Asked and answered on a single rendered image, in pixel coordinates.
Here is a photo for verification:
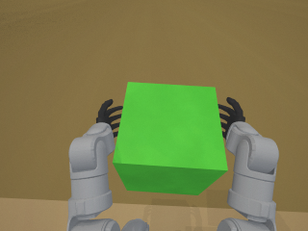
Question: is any robot right hand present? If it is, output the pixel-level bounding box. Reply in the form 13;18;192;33
218;97;245;139

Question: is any left robot forearm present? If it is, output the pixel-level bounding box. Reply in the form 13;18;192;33
66;122;116;231

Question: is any right robot forearm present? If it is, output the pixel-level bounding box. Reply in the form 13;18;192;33
225;121;279;231

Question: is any robot right upper arm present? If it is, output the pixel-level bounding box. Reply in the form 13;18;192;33
217;218;270;231

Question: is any robot left thigh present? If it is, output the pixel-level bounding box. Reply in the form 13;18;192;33
121;219;149;231

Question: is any robot left hand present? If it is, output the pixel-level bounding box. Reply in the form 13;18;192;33
96;99;123;138

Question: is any carton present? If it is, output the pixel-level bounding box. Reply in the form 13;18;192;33
113;82;228;195

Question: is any robot left upper arm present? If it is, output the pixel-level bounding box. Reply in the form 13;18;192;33
70;218;120;231

